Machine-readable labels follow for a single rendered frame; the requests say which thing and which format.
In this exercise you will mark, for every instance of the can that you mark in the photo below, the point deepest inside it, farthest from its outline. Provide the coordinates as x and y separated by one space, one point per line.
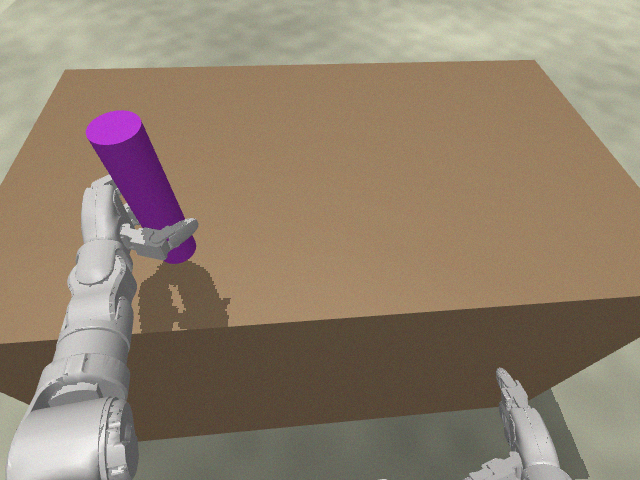
122 144

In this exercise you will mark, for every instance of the right robot arm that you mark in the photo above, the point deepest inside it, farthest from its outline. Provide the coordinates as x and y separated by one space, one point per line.
544 472

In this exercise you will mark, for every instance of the right robot hand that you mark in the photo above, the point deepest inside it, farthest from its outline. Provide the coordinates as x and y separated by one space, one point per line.
525 432

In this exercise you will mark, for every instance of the left robot arm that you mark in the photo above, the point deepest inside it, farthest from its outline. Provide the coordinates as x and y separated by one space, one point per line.
79 425

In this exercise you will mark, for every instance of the left robot hand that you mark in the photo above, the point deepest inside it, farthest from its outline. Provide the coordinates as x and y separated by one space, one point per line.
103 216

